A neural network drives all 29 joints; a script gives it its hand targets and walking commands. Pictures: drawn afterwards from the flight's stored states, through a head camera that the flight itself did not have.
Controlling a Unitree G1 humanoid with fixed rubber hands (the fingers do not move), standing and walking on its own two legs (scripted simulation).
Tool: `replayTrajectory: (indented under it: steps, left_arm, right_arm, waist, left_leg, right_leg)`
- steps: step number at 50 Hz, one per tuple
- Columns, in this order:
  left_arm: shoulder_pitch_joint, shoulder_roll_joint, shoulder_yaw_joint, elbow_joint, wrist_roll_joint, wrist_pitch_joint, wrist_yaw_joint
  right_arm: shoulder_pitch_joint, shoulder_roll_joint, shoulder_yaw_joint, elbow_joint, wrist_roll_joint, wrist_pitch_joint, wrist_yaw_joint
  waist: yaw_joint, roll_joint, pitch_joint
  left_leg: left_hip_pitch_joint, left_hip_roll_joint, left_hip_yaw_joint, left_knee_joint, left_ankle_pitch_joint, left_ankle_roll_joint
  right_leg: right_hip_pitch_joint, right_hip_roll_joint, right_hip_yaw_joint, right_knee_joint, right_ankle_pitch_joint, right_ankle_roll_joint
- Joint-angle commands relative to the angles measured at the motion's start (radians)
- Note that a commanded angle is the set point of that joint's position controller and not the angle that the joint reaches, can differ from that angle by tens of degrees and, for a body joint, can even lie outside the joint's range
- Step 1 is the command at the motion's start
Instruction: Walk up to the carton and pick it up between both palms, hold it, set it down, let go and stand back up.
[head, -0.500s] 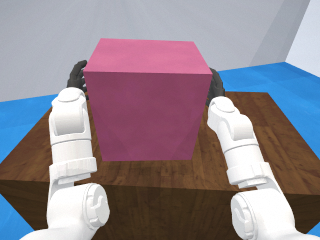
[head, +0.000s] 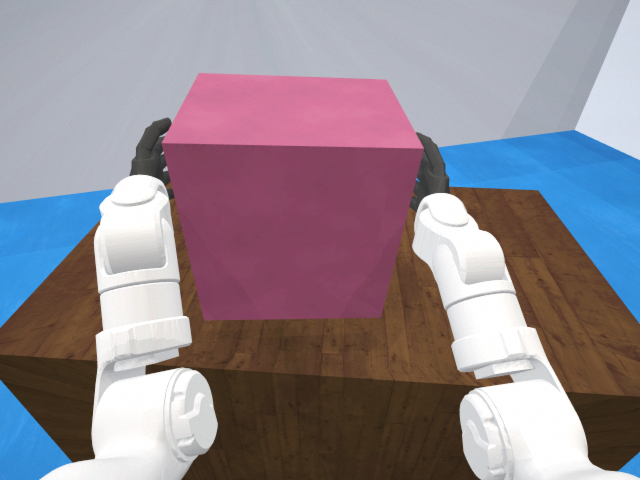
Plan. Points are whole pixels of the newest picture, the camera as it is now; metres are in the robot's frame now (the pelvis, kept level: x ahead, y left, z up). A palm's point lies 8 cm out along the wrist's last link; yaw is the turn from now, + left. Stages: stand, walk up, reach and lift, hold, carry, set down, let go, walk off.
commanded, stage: hold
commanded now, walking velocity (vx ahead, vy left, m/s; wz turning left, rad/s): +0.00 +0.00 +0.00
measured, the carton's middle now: (294, 201) +0.41 +0.01 +0.21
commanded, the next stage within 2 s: none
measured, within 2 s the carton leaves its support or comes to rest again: neither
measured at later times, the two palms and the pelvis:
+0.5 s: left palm (152, 186) +0.38 +0.17 +0.26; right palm (427, 199) +0.37 -0.15 +0.23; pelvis +0.01 +0.00 +0.00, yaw +0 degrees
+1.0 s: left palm (155, 192) +0.37 +0.17 +0.26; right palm (432, 204) +0.36 -0.15 +0.23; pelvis +0.00 +0.01 +0.00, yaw +0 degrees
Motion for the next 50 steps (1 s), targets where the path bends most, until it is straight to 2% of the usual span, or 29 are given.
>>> replayTrajectory:
  steps: [1,2,4,5,6,10,12,14,17,18,20,22,23,24,25,29,32,33,35,36,38,39,41,42,43,45,46,48,50]
  left_arm:
    - [-0.625,-0.489,-0.432,-0.062,-0.195,-0.059,-0.167]
    - [-0.635,-0.488,-0.427,-0.043,-0.19,-0.056,-0.171]
    - [-0.649,-0.532,-0.493,-0.135,-0.225,-0.07,-0.161]
    - [-0.678,-0.494,-0.456,-0.074,-0.21,-0.064,-0.158]
    - [-0.666,-0.514,-0.465,-0.071,-0.209,-0.063,-0.162]
    - [-0.626,-0.522,-0.452,-0.087,-0.201,-0.061,-0.159]
    - [-0.674,-0.519,-0.471,-0.122,-0.219,-0.064,-0.157]
    - [-0.641,-0.532,-0.486,-0.136,-0.216,-0.06,-0.147]
    - [-0.65,-0.504,-0.437,-0.083,-0.175,-0.053,-0.149]
    - [-0.67,-0.502,-0.447,-0.091,-0.192,-0.055,-0.149]
    - [-0.641,-0.5,-0.452,-0.143,-0.198,-0.064,-0.149]
    - [-0.623,-0.523,-0.471,-0.146,-0.206,-0.055,-0.15]
    - [-0.64,-0.51,-0.483,-0.163,-0.216,-0.059,-0.147]
    - [-0.604,-0.524,-0.504,-0.188,-0.222,-0.053,-0.143]
    - [-0.587,-0.501,-0.465,-0.111,-0.19,-0.038,-0.149]
    - [-0.592,-0.502,-0.45,-0.104,-0.178,-0.026,-0.167]
    - [-0.619,-0.529,-0.515,-0.195,-0.214,-0.045,-0.161]
    - [-0.612,-0.54,-0.536,-0.194,-0.23,-0.043,-0.161]
    - [-0.603,-0.543,-0.55,-0.259,-0.235,-0.046,-0.151]
    - [-0.593,-0.543,-0.529,-0.2,-0.22,-0.04,-0.149]
    - [-0.543,-0.535,-0.512,-0.184,-0.207,-0.033,-0.147]
    - [-0.552,-0.544,-0.536,-0.219,-0.218,-0.032,-0.15]
    - [-0.582,-0.537,-0.521,-0.198,-0.202,-0.029,-0.147]
    - [-0.589,-0.527,-0.504,-0.135,-0.188,-0.022,-0.155]
    - [-0.592,-0.523,-0.475,-0.146,-0.164,-0.021,-0.153]
    - [-0.588,-0.502,-0.449,-0.079,-0.161,-0.015,-0.166]
    - [-0.63,-0.512,-0.471,-0.16,-0.183,-0.033,-0.162]
    - [-0.635,-0.555,-0.538,-0.236,-0.223,-0.041,-0.146]
    - [-0.632,-0.53,-0.517,-0.181,-0.223,-0.047,-0.145]
  right_arm:
    - [-0.758,0.545,0.315,-0.256,0.104,-0.067,0.165]
    - [-0.76,0.539,0.312,-0.252,0.107,-0.066,0.167]
    - [-0.78,0.538,0.335,-0.31,0.132,-0.084,0.169]
    - [-0.812,0.539,0.34,-0.3,0.141,-0.081,0.17]
    - [-0.73,0.527,0.293,-0.206,0.101,-0.065,0.174]
    - [-0.817,0.551,0.344,-0.343,0.141,-0.1,0.172]
    - [-0.798,0.544,0.354,-0.332,0.145,-0.086,0.168]
    - [-0.821,0.536,0.373,-0.386,0.161,-0.097,0.165]
    - [-0.748,0.526,0.33,-0.237,0.118,-0.065,0.176]
    - [-0.798,0.548,0.347,-0.294,0.139,-0.076,0.176]
    - [-0.77,0.547,0.378,-0.339,0.146,-0.08,0.172]
    - [-0.775,0.544,0.359,-0.336,0.153,-0.078,0.157]
    - [-0.814,0.549,0.389,-0.4,0.164,-0.094,0.156]
    - [-0.782,0.548,0.386,-0.432,0.163,-0.095,0.157]
    - [-0.747,0.514,0.35,-0.326,0.136,-0.073,0.155]
    - [-0.732,0.525,0.337,-0.294,0.132,-0.06,0.158]
    - [-0.773,0.542,0.376,-0.402,0.163,-0.083,0.158]
    - [-0.758,0.528,0.366,-0.419,0.164,-0.09,0.154]
    - [-0.725,0.529,0.381,-0.424,0.169,-0.081,0.152]
    - [-0.729,0.506,0.362,-0.376,0.157,-0.072,0.154]
    - [-0.747,0.51,0.387,-0.421,0.17,-0.08,0.156]
    - [-0.707,0.516,0.377,-0.395,0.162,-0.072,0.154]
    - [-0.707,0.498,0.354,-0.35,0.157,-0.068,0.164]
    - [-0.704,0.485,0.328,-0.308,0.137,-0.058,0.17]
    - [-0.693,0.49,0.323,-0.28,0.131,-0.061,0.179]
    - [-0.724,0.494,0.31,-0.271,0.116,-0.057,0.183]
    - [-0.778,0.517,0.343,-0.347,0.142,-0.084,0.184]
    - [-0.768,0.512,0.376,-0.391,0.168,-0.087,0.177]
    - [-0.778,0.542,0.366,-0.413,0.168,-0.086,0.17]
  waist:
    - [-0.017,0.041,-0.375]
    - [-0.012,0.025,-0.343]
    - [-0.025,0.084,-0.438]
    - [0.0,0.042,-0.406]
    - [-0.047,0.069,-0.351]
    - [0.007,0.056,-0.44]
    - [-0.021,0.066,-0.457]
    - [0.003,0.069,-0.47]
    - [-0.004,0.05,-0.337]
    - [0.009,0.047,-0.378]
    - [0.023,0.037,-0.453]
    - [-0.005,0.027,-0.459]
    - [0.009,0.021,-0.505]
    - [-0.002,0.06,-0.515]
    - [-0.016,0.057,-0.396]
    - [-0.013,0.03,-0.351]
    - [-0.014,0.057,-0.442]
    - [-0.039,0.086,-0.462]
    - [-0.036,0.086,-0.502]
    - [-0.051,0.082,-0.439]
    - [-0.006,0.055,-0.427]
    - [-0.04,0.058,-0.426]
    - [-0.026,0.085,-0.37]
    - [-0.045,0.099,-0.308]
    - [-0.022,0.109,-0.28]
    - [-0.024,0.066,-0.251]
    - [0.005,0.065,-0.369]
    - [-0.022,0.104,-0.48]
    - [-0.01,0.052,-0.47]
  left_leg:
    - [-0.46,-0.087,0.11,-0.146,0.103,0.031]
    - [-0.461,-0.089,0.114,-0.152,0.097,0.03]
    - [-0.417,-0.08,0.106,-0.113,0.23,0.001]
    - [-0.42,-0.086,0.101,-0.112,0.187,0.014]
    - [-0.435,-0.087,0.108,-0.134,0.157,0.004]
    - [-0.432,-0.086,0.105,-0.118,0.194,0.011]
    - [-0.396,-0.095,0.102,-0.098,0.269,-0.004]
    - [-0.391,-0.103,0.1,-0.084,0.282,-0.008]
    - [-0.443,-0.086,0.109,-0.15,0.128,0.02]
    - [-0.449,-0.077,0.106,-0.142,0.108,0.022]
    - [-0.417,-0.087,0.108,-0.118,0.207,0.013]
    - [-0.37,-0.096,0.109,-0.094,0.269,-0.001]
    - [-0.353,-0.102,0.108,-0.072,0.304,-0.005]
    - [-0.362,-0.097,0.103,-0.071,0.348,-0.008]
    - [-0.361,-0.102,0.107,-0.092,0.296,-0.007]
    - [-0.424,-0.09,0.11,-0.129,0.162,0.018]
    - [-0.368,-0.092,0.097,-0.077,0.315,-0.007]
    - [-0.35,-0.097,0.103,-0.072,0.337,-0.027]
    - [-0.306,-0.097,0.1,-0.059,0.389,-0.034]
    - [-0.329,-0.091,0.102,-0.072,0.362,-0.037]
    - [-0.335,-0.082,0.094,-0.072,0.368,-0.021]
    - [-0.33,-0.083,0.091,-0.075,0.368,-0.03]
    - [-0.364,-0.075,0.092,-0.095,0.291,-0.021]
    - [-0.413,-0.069,0.102,-0.134,0.194,-0.012]
    - [-0.424,-0.059,0.095,-0.138,0.188,-0.004]
    - [-0.461,-0.06,0.099,-0.155,0.137,0.015]
    - [-0.448,-0.065,0.114,-0.141,0.181,0.016]
    - [-0.358,-0.078,0.102,-0.084,0.356,-0.022]
    - [-0.364,-0.096,0.105,-0.082,0.308,-0.012]
  right_leg:
    - [0.608,0.077,0.061,0.073,0.002,0.036]
    - [0.597,0.074,0.058,0.062,-0.013,0.041]
    - [0.623,0.086,0.06,0.081,0.078,0.032]
    - [0.587,0.082,0.065,0.066,0.031,0.03]
    - [0.579,0.081,0.06,0.064,0.009,0.03]
    - [0.633,0.083,0.066,0.076,0.063,0.029]
    - [0.635,0.087,0.069,0.076,0.126,0.03]
    - [0.63,0.081,0.066,0.066,0.113,0.026]
    - [0.595,0.084,0.058,0.064,-0.016,0.027]
    - [0.604,0.085,0.059,0.071,-0.024,0.029]
    - [0.652,0.083,0.062,0.082,0.09,0.035]
    - [0.631,0.083,0.067,0.075,0.113,0.029]
    - [0.638,0.087,0.075,0.079,0.154,0.029]
    - [0.635,0.087,0.067,0.086,0.196,0.032]
    - [0.592,0.083,0.062,0.064,0.108,0.028]
    - [0.605,0.079,0.065,0.071,0.033,0.029]
    - [0.641,0.093,0.066,0.081,0.145,0.025]
    - [0.626,0.088,0.062,0.074,0.154,0.026]
    - [0.613,0.096,0.066,0.078,0.174,0.025]
    - [0.595,0.103,0.053,0.073,0.136,0.019]
    - [0.589,0.104,0.058,0.065,0.13,0.021]
    - [0.592,0.103,0.054,0.068,0.13,0.02]
    - [0.58,0.1,0.059,0.065,0.063,0.017]
    - [0.58,0.092,0.056,0.062,0.002,0.018]
    - [0.581,0.082,0.044,0.074,0.005,0.016]
    - [0.578,0.079,0.033,0.07,-0.004,0.018]
    - [0.632,0.098,0.051,0.087,0.036,0.026]
    - [0.644,0.104,0.057,0.095,0.144,0.019]
    - [0.616,0.084,0.069,0.076,0.129,0.021]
